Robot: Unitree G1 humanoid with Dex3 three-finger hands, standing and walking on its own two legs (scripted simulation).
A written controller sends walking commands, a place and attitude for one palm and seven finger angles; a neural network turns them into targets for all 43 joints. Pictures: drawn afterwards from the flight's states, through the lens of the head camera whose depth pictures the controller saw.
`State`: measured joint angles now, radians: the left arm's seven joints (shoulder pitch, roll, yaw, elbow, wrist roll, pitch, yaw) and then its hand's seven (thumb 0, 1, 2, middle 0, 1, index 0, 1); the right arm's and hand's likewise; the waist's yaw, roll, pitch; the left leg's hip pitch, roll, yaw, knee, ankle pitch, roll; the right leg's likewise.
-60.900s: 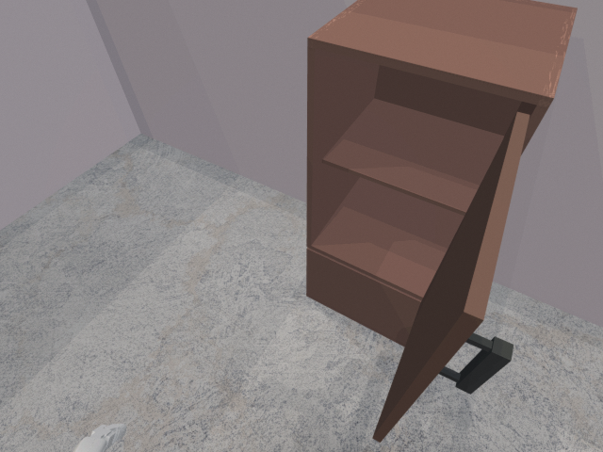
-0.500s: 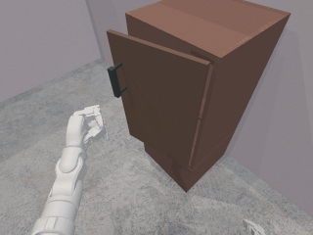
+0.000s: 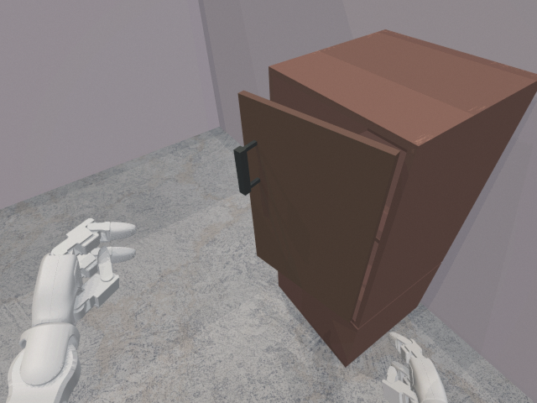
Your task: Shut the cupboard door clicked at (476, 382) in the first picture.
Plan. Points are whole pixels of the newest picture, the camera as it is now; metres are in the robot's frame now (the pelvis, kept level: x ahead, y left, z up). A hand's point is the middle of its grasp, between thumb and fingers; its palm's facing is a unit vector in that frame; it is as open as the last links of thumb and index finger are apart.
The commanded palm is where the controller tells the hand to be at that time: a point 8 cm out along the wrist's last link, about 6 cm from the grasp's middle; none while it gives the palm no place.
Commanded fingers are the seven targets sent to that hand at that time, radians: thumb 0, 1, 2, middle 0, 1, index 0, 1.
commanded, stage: draw the hand back to the body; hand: left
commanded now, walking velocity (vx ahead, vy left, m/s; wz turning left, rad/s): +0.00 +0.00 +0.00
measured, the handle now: (248, 167) +0.64 +0.13 -0.01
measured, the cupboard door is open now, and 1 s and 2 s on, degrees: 13 13 13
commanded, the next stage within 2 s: step back with the hand held close in 0.56 s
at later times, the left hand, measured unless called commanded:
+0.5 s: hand (65, 301) +0.18 +0.26 +0.15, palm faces +0.44 -0.81 -0.39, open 7.4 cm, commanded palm +0.13 +0.29 +0.17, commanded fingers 0.00 0.90 0.90 -0.20 -0.30 -0.20 -0.30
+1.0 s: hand (66, 289) +0.20 +0.26 +0.15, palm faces +0.34 -0.79 -0.51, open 7.5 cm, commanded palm +0.14 +0.30 +0.17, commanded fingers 0.00 0.90 0.90 -0.20 -0.30 -0.20 -0.30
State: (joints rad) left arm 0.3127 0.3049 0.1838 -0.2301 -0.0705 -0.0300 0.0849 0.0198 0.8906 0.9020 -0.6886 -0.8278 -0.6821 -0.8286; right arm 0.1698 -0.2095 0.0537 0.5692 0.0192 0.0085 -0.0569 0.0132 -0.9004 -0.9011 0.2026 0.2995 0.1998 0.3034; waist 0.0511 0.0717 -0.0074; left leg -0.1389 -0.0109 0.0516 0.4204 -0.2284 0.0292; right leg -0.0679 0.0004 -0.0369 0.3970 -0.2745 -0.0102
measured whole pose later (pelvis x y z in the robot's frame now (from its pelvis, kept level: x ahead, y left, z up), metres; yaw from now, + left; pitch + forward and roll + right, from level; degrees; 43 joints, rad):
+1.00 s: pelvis -0.02 +0.01 +0.00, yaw -2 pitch +1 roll +0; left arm 0.53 0.41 0.38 -0.40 -0.07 -0.14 0.11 0.02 0.88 0.90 -0.21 -0.30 -0.21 -0.30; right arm 0.17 -0.25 -0.02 0.57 0.02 0.04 -0.08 0.02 -0.90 -0.90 0.20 0.30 0.20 0.30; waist 0.00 0.07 -0.01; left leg -0.26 0.00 0.09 0.48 -0.23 0.04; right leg -0.21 0.01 0.00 0.46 -0.26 0.00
